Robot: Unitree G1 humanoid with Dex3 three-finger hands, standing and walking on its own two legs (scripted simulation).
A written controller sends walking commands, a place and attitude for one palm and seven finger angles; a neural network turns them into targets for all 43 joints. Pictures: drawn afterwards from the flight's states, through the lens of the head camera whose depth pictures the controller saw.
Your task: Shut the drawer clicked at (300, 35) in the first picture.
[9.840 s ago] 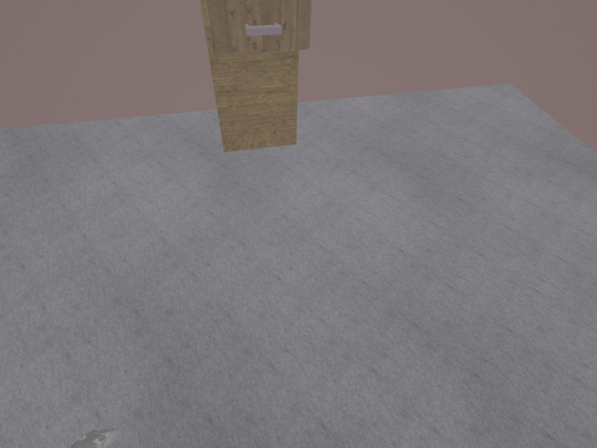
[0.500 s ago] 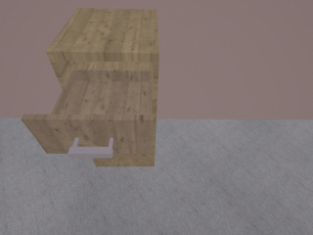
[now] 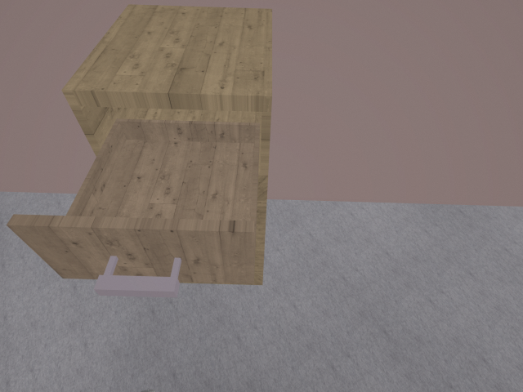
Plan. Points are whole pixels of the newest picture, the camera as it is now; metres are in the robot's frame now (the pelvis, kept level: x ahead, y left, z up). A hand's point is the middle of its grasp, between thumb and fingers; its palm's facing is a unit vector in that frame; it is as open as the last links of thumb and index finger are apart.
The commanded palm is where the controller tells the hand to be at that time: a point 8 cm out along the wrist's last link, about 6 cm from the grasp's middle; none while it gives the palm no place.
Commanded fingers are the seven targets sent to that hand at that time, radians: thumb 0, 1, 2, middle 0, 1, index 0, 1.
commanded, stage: come to a stop and stand still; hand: left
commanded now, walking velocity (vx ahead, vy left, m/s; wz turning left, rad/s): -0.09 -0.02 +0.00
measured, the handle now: (141, 274) +0.30 +0.21 -0.01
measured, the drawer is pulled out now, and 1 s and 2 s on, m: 0.29 0.29 0.29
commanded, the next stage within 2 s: look again from close up in 0.76 s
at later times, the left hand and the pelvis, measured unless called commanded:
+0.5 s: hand out of the picture -0.02 +0.19 -0.17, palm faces +0.01 -0.98 -0.21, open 7.4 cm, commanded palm none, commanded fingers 0.00 0.90 0.90 -0.20 -0.30 -0.20 -0.30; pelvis -0.01 +0.02 +0.00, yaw -1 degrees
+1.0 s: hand out of the picture -0.03 +0.19 -0.17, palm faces +0.00 -0.99 -0.16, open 7.3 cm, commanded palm none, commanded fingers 0.00 0.90 0.90 -0.20 -0.30 -0.20 -0.30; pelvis -0.01 +0.03 +0.01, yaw +0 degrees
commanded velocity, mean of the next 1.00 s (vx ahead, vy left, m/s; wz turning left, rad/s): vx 0.00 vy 0.00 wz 0.00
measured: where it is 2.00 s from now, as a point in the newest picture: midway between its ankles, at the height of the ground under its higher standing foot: outside the picture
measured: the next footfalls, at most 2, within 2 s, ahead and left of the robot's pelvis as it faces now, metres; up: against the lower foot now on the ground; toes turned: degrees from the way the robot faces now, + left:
left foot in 0.02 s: +0.07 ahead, +0.11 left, +0.00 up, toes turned +5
